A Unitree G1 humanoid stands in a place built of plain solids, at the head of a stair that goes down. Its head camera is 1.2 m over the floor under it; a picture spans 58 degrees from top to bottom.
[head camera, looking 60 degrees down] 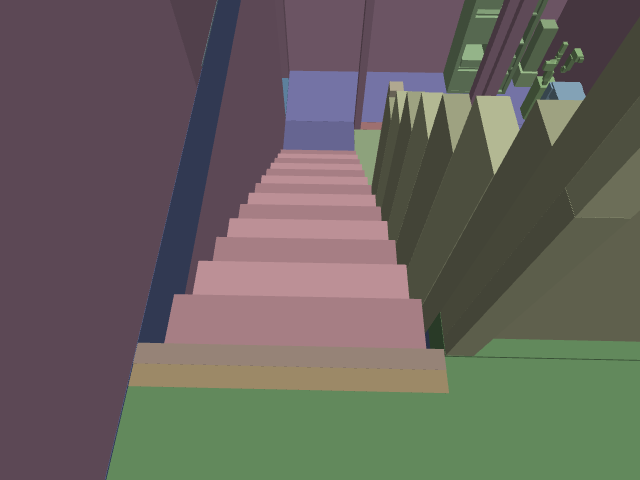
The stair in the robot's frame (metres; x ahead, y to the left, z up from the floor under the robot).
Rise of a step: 0.20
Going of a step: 0.23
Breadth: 0.86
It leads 1 degrees to the right of straight ahead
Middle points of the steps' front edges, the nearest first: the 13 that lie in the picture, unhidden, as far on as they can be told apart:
0.35 0.08 0.00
0.58 0.08 -0.20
0.81 0.07 -0.39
1.05 0.07 -0.59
1.28 0.06 -0.79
1.51 0.06 -0.98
1.74 0.05 -1.18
1.97 0.05 -1.38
2.20 0.04 -1.58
2.43 0.04 -1.77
2.67 0.03 -1.97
2.90 0.03 -2.17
3.13 0.02 -2.37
